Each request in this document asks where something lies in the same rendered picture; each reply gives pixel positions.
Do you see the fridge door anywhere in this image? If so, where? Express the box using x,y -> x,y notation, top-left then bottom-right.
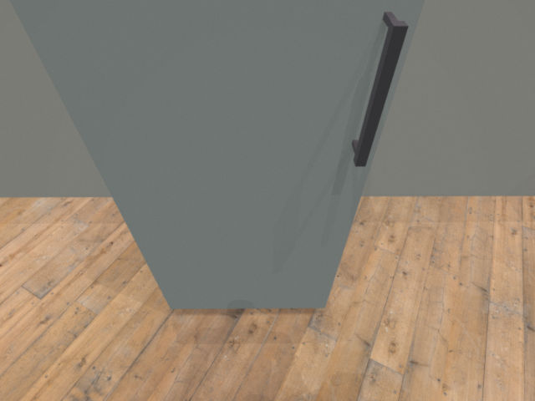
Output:
9,0 -> 424,309

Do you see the handle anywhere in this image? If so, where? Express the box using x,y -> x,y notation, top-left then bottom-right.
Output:
352,12 -> 409,166

